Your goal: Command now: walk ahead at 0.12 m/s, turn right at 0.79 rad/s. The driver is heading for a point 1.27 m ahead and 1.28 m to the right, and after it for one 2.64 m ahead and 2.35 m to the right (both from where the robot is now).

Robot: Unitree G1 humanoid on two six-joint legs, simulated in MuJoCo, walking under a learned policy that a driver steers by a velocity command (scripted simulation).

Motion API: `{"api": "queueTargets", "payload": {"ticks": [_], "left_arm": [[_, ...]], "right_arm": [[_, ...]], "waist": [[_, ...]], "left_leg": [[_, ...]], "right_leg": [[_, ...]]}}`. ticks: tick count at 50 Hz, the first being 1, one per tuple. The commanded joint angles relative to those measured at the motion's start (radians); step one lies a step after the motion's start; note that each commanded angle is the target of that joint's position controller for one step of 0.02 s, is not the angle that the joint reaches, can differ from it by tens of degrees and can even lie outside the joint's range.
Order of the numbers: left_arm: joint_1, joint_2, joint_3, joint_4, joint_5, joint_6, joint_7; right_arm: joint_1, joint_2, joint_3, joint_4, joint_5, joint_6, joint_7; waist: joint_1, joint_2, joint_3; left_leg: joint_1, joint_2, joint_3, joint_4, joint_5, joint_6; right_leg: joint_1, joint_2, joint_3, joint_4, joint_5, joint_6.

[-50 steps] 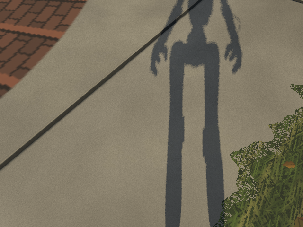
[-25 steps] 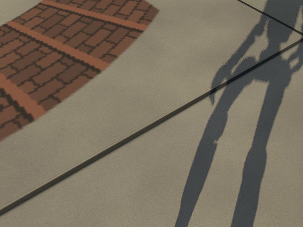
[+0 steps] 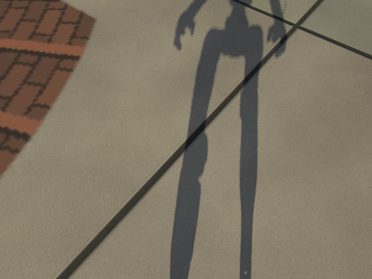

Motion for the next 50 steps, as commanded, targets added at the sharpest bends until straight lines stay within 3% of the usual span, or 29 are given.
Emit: {"api": "queueTargets", "payload": {"ticks": [1, 5, 7, 8, 9, 10, 11, 12, 13, 14, 15, 17, 20, 25, 27, 28, 29, 30, 31, 32, 33, 34, 37, 40, 44, 47, 48, 49, 50], "left_arm": [[0.085, 0.012, 0.000, -0.048, 0.006, 0.007, -0.028], [0.013, 0.057, 0.017, -0.108, 0.002, 0.025, -0.062], [0.051, 0.067, 0.029, -0.115, 0.001, 0.027, -0.066], [0.130, 0.090, 0.045, -0.098, 0.005, 0.021, -0.056], [0.215, 0.203, 0.083, -0.090, 0.010, 0.014, -0.031], [0.194, 0.314, 0.101, -0.111, 0.039, 0.009, -0.023], [0.188, 0.243, 0.082, -0.141, 0.046, -0.011, -0.036], [0.144, 0.219, 0.073, -0.148, 0.036, -0.026, -0.038], [0.096, 0.187, 0.068, -0.148, 0.008, -0.027, -0.030], [0.040, 0.156, 0.058, -0.161, -0.007, -0.018, -0.018], [0.003, 0.138, 0.052, -0.177, -0.003, -0.010, -0.003], [0.000, 0.142, 0.058, -0.190, 0.011, 0.002, 0.013], [0.015, 0.164, 0.072, -0.193, 0.004, 0.013, 0.026], [-0.012, 0.155, 0.072, -0.213, 0.003, 0.031, 0.022], [-0.044, 0.137, 0.066, -0.223, -0.005, 0.036, 0.020], [-0.009, 0.086, 0.050, -0.224, -0.002, 0.039, 0.017], [0.026, 0.042, 0.038, -0.246, -0.007, 0.034, 0.012], [0.056, 0.134, 0.059, -0.238, 0.009, 0.018, 0.001], [0.066, 0.186, 0.075, -0.205, 0.003, 0.018, -0.005], [0.079, 0.181, 0.078, -0.179, 0.004, 0.026, -0.004], [0.086, 0.159, 0.072, -0.171, 0.008, 0.033, -0.003], [0.080, 0.130, 0.061, -0.176, 0.004, 0.038, -0.007], [-0.016, 0.081, 0.035, -0.221, -0.011, 0.037, -0.012], [-0.049, 0.065, 0.026, -0.241, -0.004, 0.037, -0.020], [-0.031, 0.065, 0.027, -0.229, -0.003, 0.048, -0.032], [-0.018, 0.076, 0.041, -0.222, -0.006, 0.070, -0.042], [0.012, 0.074, 0.047, -0.210, -0.008, 0.074, -0.045], [0.067, 0.087, 0.061, -0.188, -0.006, 0.075, -0.038], [0.157, 0.168, 0.093, -0.164, -0.005, 0.070, -0.024]], "right_arm": [[-0.116, -0.136, -0.035, -0.080, 0.013, 0.001, -0.015], [-0.083, -0.178, -0.058, -0.069, 0.042, 0.027, -0.001], [-0.084, -0.175, -0.064, -0.068, 0.058, 0.037, 0.002], [-0.060, -0.161, -0.065, -0.058, 0.061, 0.042, 0.005], [-0.025, -0.153, -0.066, -0.069, 0.039, 0.041, 0.009], [-0.013, -0.098, -0.048, -0.125, -0.004, 0.034, 0.016], [-0.071, -0.129, -0.048, -0.123, -0.005, 0.027, 0.027], [-0.120, -0.135, -0.052, -0.138, 0.026, 0.023, 0.030], [-0.124, -0.119, -0.050, -0.127, 0.024, 0.023, 0.022], [-0.120, -0.129, -0.053, -0.124, 0.013, 0.026, 0.011], [-0.116, -0.129, -0.055, -0.122, 0.011, 0.030, 0.009], [-0.109, -0.098, -0.047, -0.112, 0.019, 0.030, 0.011], [-0.105, -0.072, -0.036, -0.101, 0.028, 0.030, 0.016], [-0.081, -0.104, -0.051, -0.098, 0.033, 0.027, 0.030], [-0.008, -0.122, -0.067, -0.078, 0.032, 0.020, 0.033], [0.026, -0.182, -0.085, -0.076, 0.020, 0.023, 0.027], [-0.010, -0.249, -0.095, -0.080, -0.010, 0.037, 0.018], [-0.063, -0.201, -0.085, -0.119, -0.035, 0.029, 0.015], [-0.122, -0.138, -0.070, -0.149, -0.024, 0.029, 0.003], [-0.158, -0.111, -0.063, -0.161, -0.007, 0.035, -0.007], [-0.162, -0.108, -0.061, -0.165, 0.007, 0.039, -0.017], [-0.146, -0.111, -0.058, -0.162, 0.010, 0.042, -0.026], [-0.047, -0.138, -0.065, -0.145, -0.002, 0.051, -0.032], [-0.007, -0.175, -0.080, -0.139, -0.002, 0.056, -0.022], [-0.040, -0.211, -0.098, -0.146, 0.011, 0.055, 0.003], [-0.036, -0.215, -0.107, -0.137, 0.038, 0.044, 0.025], [-0.044, -0.208, -0.107, -0.134, 0.048, 0.044, 0.029], [-0.022, -0.179, -0.103, -0.119, 0.056, 0.044, 0.033], [0.020, -0.137, -0.094, -0.108, 0.042, 0.043, 0.040]], "waist": [[0.049, 0.102, -0.155], [0.027, 0.114, -0.125], [0.054, 0.111, -0.134], [0.089, 0.067, -0.162], [0.111, -0.123, -0.178], [0.039, -0.349, -0.265], [0.101, -0.169, -0.415], [0.086, -0.082, -0.356], [0.052, 0.004, -0.281], [0.024, 0.011, -0.229], [0.000, -0.016, -0.217], [-0.002, -0.031, -0.229], [0.012, -0.052, -0.267], [0.023, -0.137, -0.234], [-0.014, -0.135, -0.222], [-0.001, -0.027, -0.243], [0.061, 0.304, -0.204], [0.074, 0.319, -0.173], [0.078, 0.235, -0.152], [0.082, 0.176, -0.125], [0.074, 0.153, -0.119], [0.062, 0.139, -0.106], [-0.006, 0.161, -0.112], [-0.033, 0.187, -0.150], [-0.015, 0.210, -0.161], [0.004, 0.218, -0.166], [0.030, 0.207, -0.174], [0.055, 0.167, -0.186], [0.081, -0.004, -0.188]], "left_leg": [[0.015, 0.269, -0.043, -0.087, 0.438, 0.161], [0.135, 0.323, -0.032, 0.011, 0.428, 0.118], [0.161, 0.315, 0.001, 0.140, 0.492, 0.066], [0.123, 0.273, 0.033, 0.288, 0.504, 0.020], [-0.065, 0.171, 0.057, 0.560, 0.248, -0.062], [-0.454, -0.031, -0.017, 0.878, -0.487, -0.148], [-0.487, -0.035, -0.279, 0.973, -0.507, -0.128], [-0.515, -0.017, -0.310, 0.962, -0.429, -0.100], [-0.512, 0.005, -0.319, 0.889, -0.356, -0.092], [-0.495, 0.016, -0.322, 0.806, -0.298, -0.093], [-0.429, 0.016, -0.322, 0.731, -0.263, -0.096], [-0.359, -0.030, -0.309, 0.586, -0.227, -0.116], [-0.278, -0.065, -0.325, 0.429, -0.163, -0.135], [-0.165, -0.082, -0.333, 0.245, -0.119, -0.115], [-0.017, -0.051, -0.321, 0.044, -0.005, -0.088], [0.112, 0.116, -0.448, -0.032, -0.012, -0.029], [0.131, 0.325, -0.729, -0.119, 0.024, 0.121], [0.068, 0.414, -0.809, -0.136, 0.037, 0.202], [0.034, 0.362, -0.678, -0.113, 0.020, 0.178], [0.012, 0.283, -0.556, -0.093, 0.002, 0.132], [0.027, 0.250, -0.490, -0.081, 0.018, 0.112], [0.029, 0.240, -0.432, -0.081, 0.075, 0.117], [0.132, 0.246, -0.335, -0.087, 0.170, 0.145], [0.205, 0.292, -0.282, -0.079, 0.224, 0.163], [0.135, 0.310, -0.160, -0.063, 0.254, 0.133], [0.147, 0.339, -0.114, 0.002, 0.264, 0.091], [0.137, 0.334, -0.084, 0.057, 0.252, 0.058], [0.082, 0.304, -0.038, 0.157, 0.199, 0.007], [-0.114, 0.223, 0.023, 0.382, 0.017, -0.070]], "right_leg": [[0.196, -0.015, -0.008, -0.133, 0.136, -0.031], [0.181, 0.006, -0.060, -0.252, 0.009, -0.084], [0.252, 0.050, -0.097, -0.359, -0.005, -0.127], [0.375, 0.088, -0.096, -0.449, 0.093, -0.165], [0.558, -0.003, 0.126, -0.516, 0.614, -0.244], [0.809, -0.211, 0.541, -0.514, 0.811, -0.467], [0.842, -0.239, 0.626, -0.571, 0.610, -0.485], [0.780, -0.219, 0.548, -0.597, 0.490, -0.444], [0.694, -0.163, 0.481, -0.609, 0.369, -0.384], [0.607, -0.136, 0.443, -0.618, 0.311, -0.350], [0.532, -0.099, 0.408, -0.625, 0.288, -0.330], [0.496, -0.056, 0.387, -0.615, 0.318, -0.313], [0.481, -0.035, 0.416, -0.593, 0.277, -0.294], [0.412, 0.002, 0.517, -0.578, 0.095, -0.245], [0.340, 0.053, 0.514, -0.520, 0.024, -0.200], [0.235, 0.122, 0.444, -0.383, -0.203, -0.154], [0.047, 0.281, 0.207, -0.137, -0.425, -0.098], [-0.004, 0.178, 0.196, 0.090, -0.403, -0.058], [0.012, 0.141, 0.175, 0.177, -0.326, -0.043], [0.021, 0.126, 0.152, 0.224, -0.262, -0.028], [0.000, 0.116, 0.133, 0.285, -0.210, -0.016], [-0.014, 0.100, 0.105, 0.314, -0.186, -0.005], [-0.059, 0.054, 0.042, 0.198, -0.145, 0.020], [-0.018, 0.014, 0.027, 0.066, -0.169, 0.030], [0.168, 0.019, -0.043, -0.121, -0.164, -0.001], [0.268, 0.037, -0.076, -0.284, -0.150, -0.047], [0.336, 0.053, -0.091, -0.383, -0.099, -0.073], [0.451, 0.083, -0.086, -0.484, -0.023, -0.108], [0.656, 0.027, 0.066, -0.570, 0.259, -0.172]]}}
